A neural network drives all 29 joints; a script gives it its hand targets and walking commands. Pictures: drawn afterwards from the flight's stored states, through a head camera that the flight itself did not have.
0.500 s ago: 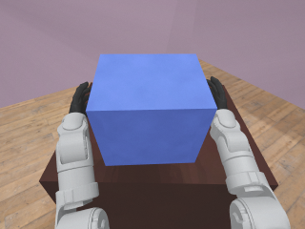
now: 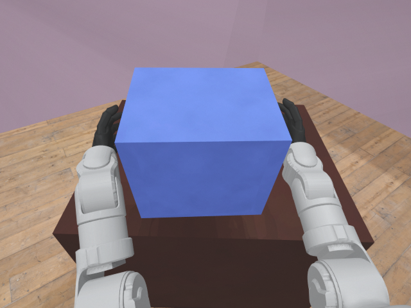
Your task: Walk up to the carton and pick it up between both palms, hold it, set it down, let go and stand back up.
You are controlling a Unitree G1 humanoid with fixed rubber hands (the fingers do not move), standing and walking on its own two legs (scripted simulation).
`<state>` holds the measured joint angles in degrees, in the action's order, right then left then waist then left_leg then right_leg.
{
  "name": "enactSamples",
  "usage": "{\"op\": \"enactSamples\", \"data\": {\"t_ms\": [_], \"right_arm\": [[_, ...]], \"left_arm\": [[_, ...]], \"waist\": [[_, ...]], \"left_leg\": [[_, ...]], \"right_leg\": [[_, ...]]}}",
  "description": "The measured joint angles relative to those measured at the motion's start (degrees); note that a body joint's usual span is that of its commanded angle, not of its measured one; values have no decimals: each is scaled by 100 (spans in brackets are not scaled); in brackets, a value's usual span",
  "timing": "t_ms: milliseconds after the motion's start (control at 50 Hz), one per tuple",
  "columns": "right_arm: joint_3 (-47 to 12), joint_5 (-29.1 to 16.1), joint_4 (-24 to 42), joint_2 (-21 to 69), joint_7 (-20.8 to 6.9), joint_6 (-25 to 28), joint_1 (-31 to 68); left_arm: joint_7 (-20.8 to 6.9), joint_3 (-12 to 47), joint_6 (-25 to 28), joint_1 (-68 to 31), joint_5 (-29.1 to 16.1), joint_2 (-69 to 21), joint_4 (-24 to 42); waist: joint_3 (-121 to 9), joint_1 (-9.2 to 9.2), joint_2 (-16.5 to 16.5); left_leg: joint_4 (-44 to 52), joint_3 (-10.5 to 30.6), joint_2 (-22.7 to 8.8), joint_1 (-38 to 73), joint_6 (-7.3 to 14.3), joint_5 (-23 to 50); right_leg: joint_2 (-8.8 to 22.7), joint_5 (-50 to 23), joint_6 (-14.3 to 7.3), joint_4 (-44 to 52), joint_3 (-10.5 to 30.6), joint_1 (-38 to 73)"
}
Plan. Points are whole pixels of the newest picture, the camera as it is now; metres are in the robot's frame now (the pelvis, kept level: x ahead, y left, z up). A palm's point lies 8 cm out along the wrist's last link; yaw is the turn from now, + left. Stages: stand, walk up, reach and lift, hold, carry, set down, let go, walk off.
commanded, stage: hold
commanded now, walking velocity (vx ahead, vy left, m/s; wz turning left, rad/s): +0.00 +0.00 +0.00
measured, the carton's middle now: (201, 144) +0.40 +0.00 +0.14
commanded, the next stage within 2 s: none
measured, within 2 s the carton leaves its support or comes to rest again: neither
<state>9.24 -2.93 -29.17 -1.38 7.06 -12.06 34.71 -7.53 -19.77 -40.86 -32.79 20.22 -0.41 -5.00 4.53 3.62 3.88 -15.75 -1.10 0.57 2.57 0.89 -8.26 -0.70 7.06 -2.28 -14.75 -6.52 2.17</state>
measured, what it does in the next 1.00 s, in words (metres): stands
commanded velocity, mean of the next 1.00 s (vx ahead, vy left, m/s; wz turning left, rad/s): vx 0.00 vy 0.00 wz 0.00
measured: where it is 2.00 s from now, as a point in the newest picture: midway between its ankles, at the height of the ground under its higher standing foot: outside the picture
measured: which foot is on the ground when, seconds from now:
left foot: down 0.00-1.00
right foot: down 0.00-1.00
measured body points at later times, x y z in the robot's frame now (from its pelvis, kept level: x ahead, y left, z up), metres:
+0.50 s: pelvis +0.01 +0.01 +0.00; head -0.04 +0.03 +0.45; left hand +0.36 +0.19 +0.18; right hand +0.37 -0.16 +0.18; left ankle +0.02 +0.11 -0.75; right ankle +0.03 -0.09 -0.75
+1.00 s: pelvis +0.00 +0.00 +0.00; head -0.05 +0.02 +0.45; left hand +0.37 +0.18 +0.18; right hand +0.37 -0.17 +0.18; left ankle +0.02 +0.11 -0.75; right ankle +0.03 -0.09 -0.75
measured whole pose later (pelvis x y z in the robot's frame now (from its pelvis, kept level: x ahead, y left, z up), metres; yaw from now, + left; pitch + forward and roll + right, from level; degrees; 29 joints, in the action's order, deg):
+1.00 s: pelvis +0.00 +0.00 +0.00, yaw +0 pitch -10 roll +0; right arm 9.1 -3.5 -29.4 -1.4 7.0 -11.7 34.3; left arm -6.9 -19.0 -40.5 -31.8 19.5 -0.1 -5.0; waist 3.4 3.7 3.8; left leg -16.4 -1.0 0.4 2.4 0.8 -8.8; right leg -0.8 7.4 -2.4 -14.9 -6.6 2.3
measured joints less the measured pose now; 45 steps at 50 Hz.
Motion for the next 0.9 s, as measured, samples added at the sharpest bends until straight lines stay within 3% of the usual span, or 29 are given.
{"op": "enactSamples", "data": {"t_ms": [480,900], "right_arm": [[-252,-254,360,-20,101,-8,-293],[-84,-129,113,-29,8,51,-91]], "left_arm": [[15,167,-2,409,-123,48,423],[89,136,49,201,-125,40,176]], "waist": [[-29,58,-27],[-84,16,-18]], "left_leg": [[-142,13,6,40,14,-137],[-106,1,-18,-43,-8,-71]], "right_leg": [[6,54,39,16,-12,119],[-16,16,-2,-6,-5,3]]}}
